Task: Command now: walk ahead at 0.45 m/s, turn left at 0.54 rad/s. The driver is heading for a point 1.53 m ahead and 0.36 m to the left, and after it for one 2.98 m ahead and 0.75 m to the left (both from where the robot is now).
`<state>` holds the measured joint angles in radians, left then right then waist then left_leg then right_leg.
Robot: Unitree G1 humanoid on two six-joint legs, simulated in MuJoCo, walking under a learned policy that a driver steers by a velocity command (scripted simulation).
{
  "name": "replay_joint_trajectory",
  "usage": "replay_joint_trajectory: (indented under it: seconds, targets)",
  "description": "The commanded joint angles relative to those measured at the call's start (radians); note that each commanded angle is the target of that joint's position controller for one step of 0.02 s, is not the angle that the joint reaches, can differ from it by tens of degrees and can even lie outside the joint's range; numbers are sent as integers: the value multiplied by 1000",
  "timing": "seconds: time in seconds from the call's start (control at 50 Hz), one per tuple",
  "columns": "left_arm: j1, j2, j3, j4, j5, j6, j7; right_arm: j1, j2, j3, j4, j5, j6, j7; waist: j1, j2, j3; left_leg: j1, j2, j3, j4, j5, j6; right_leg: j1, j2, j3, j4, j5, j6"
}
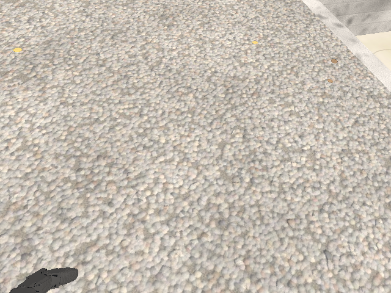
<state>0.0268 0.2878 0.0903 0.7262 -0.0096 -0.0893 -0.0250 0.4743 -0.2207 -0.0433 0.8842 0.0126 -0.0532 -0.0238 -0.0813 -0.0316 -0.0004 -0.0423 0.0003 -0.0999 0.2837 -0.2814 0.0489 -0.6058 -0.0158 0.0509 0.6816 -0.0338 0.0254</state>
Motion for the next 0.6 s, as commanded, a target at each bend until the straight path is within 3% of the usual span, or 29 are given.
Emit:
replay_joint_trajectory:
  seconds: [0.02, 0.08, 0.14, 0.16, 0.18, 0.2, 0.22, 0.24, 0.26, 0.28, 0.3, 0.32, 0.38, 0.42, 0.5, 0.56, 0.6]
  targets:
    - [-222, 20, -10, -119, -9, -25, -14, 36, -193, -49, -51, 6, -5, -13, -27, 170, 76, -7, 175, -173, -78, 200, 137, -51, 37, -32, -117, 57, 13]
    - [-250, 36, -11, -137, -14, -37, -24, 44, -201, -57, -55, 16, 4, -16, -28, 178, 89, 1, 197, -222, -36, 215, 133, -1, 40, -21, -182, 39, 4]
    - [-143, 86, 7, -116, -16, -46, -20, -8, -218, -68, -75, 15, 13, -18, 41, 221, 52, -14, 206, -245, 48, 397, 103, 178, 51, -29, -214, -24, -30]
    - [-27, 120, 25, -83, -11, -47, -10, -34, -207, -66, -90, 12, 14, -16, 101, 215, -16, -37, 162, -217, 161, 540, 78, 342, 60, -44, -243, -20, -60]
    - [145, 165, 42, -48, 0, -48, 0, -71, -189, -58, -120, 2, 14, -11, 185, 184, -154, -145, 104, -182, 376, 533, 43, 612, -21, 21, -212, -23, -111]
    - [320, 232, 55, -27, 16, -37, 13, -44, -109, -37, -153, -21, 9, -12, 217, -12, -345, -385, 0, -102, 709, 192, 0, 956, -241, 288, -193, -151, -179]
    - [314, 238, 46, -11, 23, -32, -2, 97, -62, -20, -173, 24, -7, -7, 130, -370, -440, -638, -70, -95, 959, -336, -26, 1084, -425, 754, -364, -342, -301]
    - [252, 123, 20, -23, 10, -27, 2, 42, -172, -45, -145, 45, -6, -8, 141, -223, -270, -723, 14, -103, 1057, -261, -30, 955, -385, 675, -401, -454, -268]
    - [202, 77, 8, -22, 0, -20, 10, -67, -206, -54, -162, 38, -4, -5, 150, -114, -129, -725, 54, -56, 1038, -165, -27, 792, -342, 471, -409, -377, -230]
    - [161, 71, 4, -12, 7, -17, 9, -114, -188, -54, -168, 23, -3, -6, 125, -29, -67, -674, 91, -37, 1003, -97, -25, 657, -296, 356, -429, -250, -212]
    - [139, 53, 0, -1, 17, -16, 9, -137, -174, -57, -177, 13, -1, -2, 105, -35, -30, -642, 115, -36, 964, -62, -22, 573, -263, 273, -451, -158, -207]
    - [125, 47, -3, 9, 25, -19, 11, -127, -155, -58, -181, 18, 7, 5, 83, -60, -20, -602, 136, -34, 943, -43, -19, 519, -243, 205, -477, -116, -205]
    - [122, 70, 6, 41, 11, -36, 12, -174, -109, -46, -221, 18, 27, 12, 72, -52, 25, -635, 157, -13, 865, -15, -31, 463, -254, 96, -540, -17, -232]
    - [128, 100, 15, 54, 10, -37, 15, -218, -109, -40, -248, 10, 27, 18, 75, -30, 38, -670, 160, -7, 774, 66, -44, 476, -260, 31, -558, 48, -241]
    - [144, 139, 20, 66, 5, -24, 21, -331, -102, -26, -283, 12, 11, 50, 115, -9, 56, -611, 135, 61, 526, 280, -33, 494, -218, -125, -551, 112, -201]
    - [198, 176, 27, 85, -8, -8, 23, -418, -111, -23, -326, 14, 13, 68, 143, -7, 75, -601, 114, 103, 416, 280, -11, 577, -243, -169, -530, 130, -174]
    - [215, 203, 34, 93, -19, 6, 24, -436, -133, -31, -350, 11, 17, 75, 133, -16, 74, -579, 84, 135, 372, 204, 17, 644, -261, -197, -469, 260, -154]
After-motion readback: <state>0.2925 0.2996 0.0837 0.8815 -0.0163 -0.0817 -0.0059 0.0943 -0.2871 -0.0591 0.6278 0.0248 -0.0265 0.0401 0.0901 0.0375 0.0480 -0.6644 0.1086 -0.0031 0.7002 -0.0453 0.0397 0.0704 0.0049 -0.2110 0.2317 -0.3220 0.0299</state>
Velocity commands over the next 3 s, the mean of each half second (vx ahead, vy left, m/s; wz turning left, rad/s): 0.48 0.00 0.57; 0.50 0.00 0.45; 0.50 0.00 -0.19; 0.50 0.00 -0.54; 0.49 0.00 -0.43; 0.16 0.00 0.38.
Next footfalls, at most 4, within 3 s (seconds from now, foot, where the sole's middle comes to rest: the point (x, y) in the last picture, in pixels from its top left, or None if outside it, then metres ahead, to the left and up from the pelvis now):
0.18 right None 0.28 -0.14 -0.79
0.68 left None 0.49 0.21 -0.79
1.20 right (124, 199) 0.86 0.17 -0.79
1.70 left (53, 164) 1.03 0.46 -0.79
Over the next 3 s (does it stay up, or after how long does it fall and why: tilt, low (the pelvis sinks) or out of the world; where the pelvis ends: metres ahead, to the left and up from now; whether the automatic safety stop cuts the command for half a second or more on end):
stays up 1.51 0.29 -0.02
